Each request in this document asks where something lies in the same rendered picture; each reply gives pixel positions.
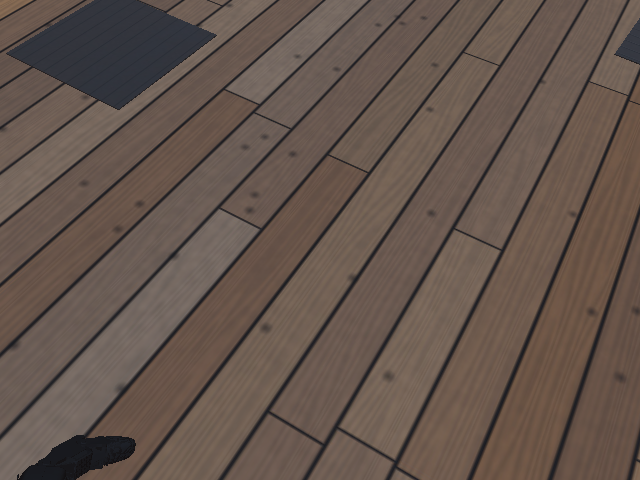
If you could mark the left robot hand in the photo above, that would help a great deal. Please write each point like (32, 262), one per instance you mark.
(76, 456)

